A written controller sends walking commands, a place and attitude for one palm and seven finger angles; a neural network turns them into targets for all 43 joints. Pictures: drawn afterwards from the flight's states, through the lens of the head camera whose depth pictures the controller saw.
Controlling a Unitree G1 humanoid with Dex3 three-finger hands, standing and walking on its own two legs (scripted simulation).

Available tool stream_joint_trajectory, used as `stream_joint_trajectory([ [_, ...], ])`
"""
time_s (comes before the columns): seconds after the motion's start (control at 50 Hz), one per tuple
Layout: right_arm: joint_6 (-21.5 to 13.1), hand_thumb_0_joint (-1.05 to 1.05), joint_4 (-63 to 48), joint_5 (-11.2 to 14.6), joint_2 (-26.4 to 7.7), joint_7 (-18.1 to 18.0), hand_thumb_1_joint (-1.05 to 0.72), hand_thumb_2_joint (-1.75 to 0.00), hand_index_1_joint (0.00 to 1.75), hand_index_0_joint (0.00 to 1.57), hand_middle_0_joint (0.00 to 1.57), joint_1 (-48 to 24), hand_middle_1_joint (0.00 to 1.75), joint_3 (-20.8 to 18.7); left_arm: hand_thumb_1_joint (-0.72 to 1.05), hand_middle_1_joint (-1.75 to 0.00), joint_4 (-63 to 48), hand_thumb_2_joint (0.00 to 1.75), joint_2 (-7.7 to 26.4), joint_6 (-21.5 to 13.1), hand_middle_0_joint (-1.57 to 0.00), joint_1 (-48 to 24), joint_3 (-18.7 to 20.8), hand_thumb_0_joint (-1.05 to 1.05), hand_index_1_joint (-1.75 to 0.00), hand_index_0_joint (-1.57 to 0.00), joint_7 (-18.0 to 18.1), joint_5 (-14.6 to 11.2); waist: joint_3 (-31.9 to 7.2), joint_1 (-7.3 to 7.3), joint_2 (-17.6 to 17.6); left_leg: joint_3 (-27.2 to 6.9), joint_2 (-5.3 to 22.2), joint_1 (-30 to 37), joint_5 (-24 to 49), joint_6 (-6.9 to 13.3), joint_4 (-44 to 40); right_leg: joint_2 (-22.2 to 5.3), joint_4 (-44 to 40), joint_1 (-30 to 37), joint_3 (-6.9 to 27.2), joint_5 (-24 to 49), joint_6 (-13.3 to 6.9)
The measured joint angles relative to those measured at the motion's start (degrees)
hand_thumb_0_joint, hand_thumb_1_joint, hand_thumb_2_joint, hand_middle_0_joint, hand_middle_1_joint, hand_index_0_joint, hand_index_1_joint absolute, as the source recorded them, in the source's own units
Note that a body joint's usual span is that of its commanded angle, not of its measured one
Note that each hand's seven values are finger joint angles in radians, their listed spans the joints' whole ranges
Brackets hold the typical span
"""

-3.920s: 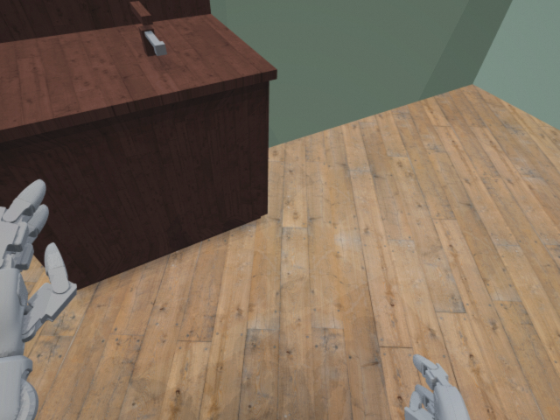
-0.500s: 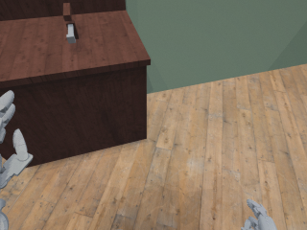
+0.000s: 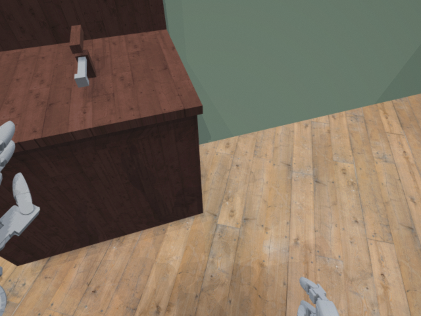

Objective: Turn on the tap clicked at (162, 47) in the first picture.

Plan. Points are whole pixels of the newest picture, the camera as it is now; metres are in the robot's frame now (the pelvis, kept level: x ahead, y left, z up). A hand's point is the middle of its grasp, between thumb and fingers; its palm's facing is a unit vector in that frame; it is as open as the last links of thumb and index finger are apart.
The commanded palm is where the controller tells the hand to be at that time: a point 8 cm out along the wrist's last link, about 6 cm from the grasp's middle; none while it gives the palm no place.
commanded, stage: take the last steps up to it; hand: left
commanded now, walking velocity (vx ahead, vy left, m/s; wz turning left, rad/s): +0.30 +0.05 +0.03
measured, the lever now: (81, 80) +0.66 +0.40 +0.09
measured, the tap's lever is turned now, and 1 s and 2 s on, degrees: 0 0 0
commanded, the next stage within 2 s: come to a stop and stand still in 1.00 s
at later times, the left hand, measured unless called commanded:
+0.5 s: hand (61, 142) +0.34 +0.27 +0.18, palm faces +0.45 -0.82 -0.36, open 7.4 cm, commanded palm +0.28 +0.30 +0.19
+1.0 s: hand (113, 116) +0.42 +0.21 +0.17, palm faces +0.39 -0.82 -0.43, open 7.4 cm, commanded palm +0.35 +0.26 +0.19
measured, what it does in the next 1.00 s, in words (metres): walks ahead: left foot, then right foot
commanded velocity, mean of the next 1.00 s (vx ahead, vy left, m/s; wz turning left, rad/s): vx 0.23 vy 0.05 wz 0.02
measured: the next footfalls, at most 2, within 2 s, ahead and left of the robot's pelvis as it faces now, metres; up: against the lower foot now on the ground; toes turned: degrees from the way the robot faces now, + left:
left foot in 0.40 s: +0.20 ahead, +0.13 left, +0.00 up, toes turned +9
right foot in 0.78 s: +0.23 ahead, -0.12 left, +0.00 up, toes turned -9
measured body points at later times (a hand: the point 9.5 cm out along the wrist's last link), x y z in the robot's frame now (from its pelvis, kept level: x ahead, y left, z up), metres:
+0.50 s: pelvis +0.11 +0.02 +0.00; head +0.12 +0.03 +0.45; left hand +0.31 +0.31 +0.20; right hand +0.27 -0.22 -0.08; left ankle +0.16 +0.13 -0.73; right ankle +0.05 -0.08 -0.68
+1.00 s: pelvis +0.20 -0.02 +0.01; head +0.23 -0.03 +0.46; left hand +0.39 +0.25 +0.19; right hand +0.36 -0.28 -0.09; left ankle +0.21 +0.11 -0.68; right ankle +0.19 -0.11 -0.73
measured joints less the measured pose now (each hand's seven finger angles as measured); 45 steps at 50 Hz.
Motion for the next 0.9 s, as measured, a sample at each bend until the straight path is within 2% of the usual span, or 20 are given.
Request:
stream_joint_trajectory([
  [0.02,0.3,0.01,0.4,0.1,-1.0,0.0,-0.9,-0.9,0.3,0.2,0.2,-0.7,0.3,-0.5,0.89,-0.3,0.4,0.9,-0.7,0.1,-0.21,-1.3,-0.6,0.02,-0.3,-0.21,0.0,0.3,0.4,0.07,0.8,-0.8,0.9,-2.4,-1.7,0.5,5.9,0.5,1.2,-0.3,-0.4,0.3,-2.0],
  [0.06,1.1,0.01,1.8,0.1,-2.9,0.0,-0.9,-0.9,0.3,0.2,0.2,-2.9,0.3,-1.5,0.89,-0.3,0.6,0.9,-2.5,0.2,-0.21,-3.4,-2.0,0.02,-0.3,-0.21,-0.1,0.3,1.9,-0.01,1.3,-4.5,-0.1,-8.5,-5.0,0.6,21.2,0.6,4.6,-0.6,-0.7,-1.7,-4.2],
  [0.1,1.6,0.01,2.5,0.0,-4.2,0.2,-0.9,-0.9,0.3,0.2,0.2,-4.3,0.3,-2.4,0.89,-0.3,0.1,0.9,-3.5,-0.3,-0.21,-3.5,-2.9,0.02,-0.3,-0.21,-0.4,0.0,2.7,-0.18,0.5,-6.1,-1.5,-13.6,-4.2,0.0,32.0,0.2,4.6,0.5,-0.2,-2.7,-4.6],
  [0.14,2.3,0.01,2.0,0.1,-5.1,0.2,-0.9,-0.9,0.3,0.2,0.2,-5.0,0.29,-2.9,0.89,-0.3,-0.9,0.9,-3.6,-1.0,-0.22,-1.5,-2.6,0.02,-0.3,-0.21,-0.6,0.1,2.7,-0.85,-0.3,-6.6,-1.5,-17.5,-1.7,-0.7,36.2,0.2,2.9,1.9,0.4,-2.4,-4.2],
  [0.18,2.7,0.01,0.9,0.1,-5.6,0.0,-0.91,-0.9,0.3,0.2,0.2,-5.2,0.29,-3.4,0.89,-0.3,-2.0,0.9,-2.9,-1.7,-0.22,0.8,-2.0,0.02,-0.3,-0.21,-0.7,0.0,2.6,-1.73,-0.9,-6.6,-0.7,-20.1,1.1,-1.0,34.5,0.2,0.4,3.4,0.6,-1.8,-4.2],
  [0.24,2.8,0.01,-0.8,0.0,-5.9,-0.4,-0.91,-0.9,0.3,0.2,0.2,-4.4,0.29,-4.0,0.88,-0.3,-3.6,0.9,-1.1,-2.5,-0.22,2.7,-0.6,0.02,-0.3,-0.21,-0.5,-0.3,2.6,-2.21,-2.2,-5.2,0.5,-20.2,4.2,-0.9,23.5,-0.2,-2.2,5.5,0.8,-1.6,-3.8],
  [0.32,2.3,0.01,-2.2,0.0,-6.3,-0.7,-0.91,-0.9,0.3,0.2,0.19,-2.3,0.29,-4.5,0.88,-0.3,-5.0,0.9,0.0,-2.8,-0.22,3.2,0.3,0.02,-0.3,-0.22,0.5,-0.7,2.4,-1.39,-3.1,-2.5,0.1,-16.0,6.2,0.0,8.7,-1.1,-2.3,7.8,1.1,-3.3,-2.8],
  [0.4,2.2,0.01,-2.8,0.0,-6.3,-1.2,-0.91,-0.9,0.3,0.2,0.19,-0.3,0.29,-4.4,0.89,-0.3,-4.8,0.9,-0.9,-2.5,-0.22,2.7,-0.1,0.01,-0.3,-0.21,1.3,-0.8,0.8,-0.34,-2.4,0.1,-1.5,-8.4,11.0,1.1,-2.7,-1.5,2.5,9.0,1.7,-8.1,-1.0],
  [0.44,2.5,0.01,-2.2,0.2,-4.7,-1.4,-0.91,-0.9,0.3,0.2,0.19,-0.9,0.29,-4.2,0.89,-0.3,-2.9,0.9,-0.9,-2.2,-0.22,0.4,0.0,0.01,-0.3,-0.21,1.6,-1.0,0.8,-0.05,-4.2,1.3,-2.7,-7.9,10.7,2.3,-0.5,-2.9,10.4,6.8,4.2,-12.3,-0.4],
  [0.48,2.4,0.01,-1.8,0.2,-2.9,-1.3,-0.91,-0.9,0.3,0.2,0.19,-1.7,0.29,-3.3,0.89,-0.3,0.4,0.9,-1.4,-1.9,-0.22,-2.5,-0.4,0.01,-0.3,-0.21,1.5,-0.8,0.6,-0.32,-4.4,1.2,-2.8,-7.8,8.5,2.9,1.1,-1.8,22.1,2.3,6.6,-16.1,-0.3],
  [0.52,1.8,0.01,-1.4,0.1,-1.2,-0.8,-0.91,-0.9,0.3,0.2,0.19,-2.4,0.29,-2.0,0.89,-0.3,2.2,0.9,-1.6,-0.8,-0.21,-4.6,-1.0,0.02,-0.3,-0.21,1.1,-0.6,0.5,-0.98,-3.7,0.2,-2.5,-7.4,8.1,3.0,0.5,-1.1,29.7,-1.9,7.1,-16.0,0.0],
  [0.56,1.1,0.01,-1.2,0.2,0.3,-0.1,-0.91,-0.9,0.3,0.2,0.2,-2.8,0.29,-0.8,0.89,-0.3,1.4,0.9,-1.6,-0.4,-0.21,-5.0,-1.3,0.02,-0.3,-0.21,0.8,-0.5,0.8,-1.17,-3.2,-0.3,-2.1,-6.8,8.7,2.7,-1.1,-1.3,31.4,-5.2,6.9,-13.7,0.4],
  [0.66,-0.5,0.01,-1.6,0.0,1.9,1.0,-0.9,-0.9,0.3,0.2,0.2,-2.4,0.3,0.7,0.89,-0.3,-4.5,0.9,-1.3,-1.5,-0.21,0.0,-1.4,0.02,-0.3,-0.21,0.2,-0.7,1.1,-0.63,-1.5,-0.6,-0.8,-5.3,9.1,1.7,-4.1,-2.6,20.8,-7.1,5.4,-8.5,1.1],
  [0.76,-0.1,0.01,-1.3,0.2,1.0,0.4,-0.9,-0.9,0.3,0.2,0.2,-1.3,0.3,0.6,0.89,-0.3,-3.1,0.9,0.1,-1.7,-0.22,2.0,0.1,0.02,-0.3,-0.21,0.4,-0.7,0.8,0.55,0.3,-1.2,0.4,-5.1,6.2,-0.3,-1.4,-1.3,4.2,-0.4,2.6,-5.5,1.4],
  [0.78,0.2,0.01,-1.2,0.3,0.5,0.3,-0.9,-0.9,0.3,0.2,0.2,-1.2,0.3,0.4,0.89,-0.3,-2.1,0.9,0.2,-1.5,-0.22,1.6,0.4,0.02,-0.3,-0.21,0.5,-0.6,0.7,0.74,0.5,-1.4,0.6,-5.6,4.8,-0.6,0.8,-0.9,1.7,0.8,2.5,-2.2,0.3],
  [0.82,1.2,0.01,0.0,0.5,-1.3,-0.1,-0.9,-0.9,0.3,0.2,0.2,-1.9,0.3,-0.4,0.89,-0.3,0.3,0.9,-1.4,-0.7,-0.22,-0.3,-0.6,0.01,-0.3,-0.21,0.6,-0.3,0.9,0.85,2.0,-3.2,0.6,-8.2,-1.3,0.1,9.0,-0.4,3.8,0.7,1.8,-1.4,-2.0],
  [0.86,1.8,0.01,1.8,0.5,-3.1,-0.1,-0.9,-0.9,0.3,0.2,0.2,-2.6,0.3,-1.3,0.89,-0.3,2.4,0.9,-3.3,-0.1,-0.21,-2.2,-2.0,0.01,-0.3,-0.21,0.4,-0.4,1.0,0.86,1.7,-5.0,-1.4,-12.2,-4.1,-0.1,20.6,-1.0,4.3,1.5,1.6,-3.2,-2.7],
  [0.9,2.6,0.01,2.5,0.4,-4.6,-0.2,-0.9,-0.9,0.3,0.2,0.2,-3.2,0.3,-1.8,0.89,-0.3,3.4,0.9,-4.7,0.2,-0.21,-2.4,-2.8,0.02,-0.3,-0.21,0.2,-0.4,1.2,0.51,0.8,-5.3,-2.4,-15.2,-3.2,-0.7,27.9,-1.3,2.6,2.8,1.8,-3.4,-2.6],
])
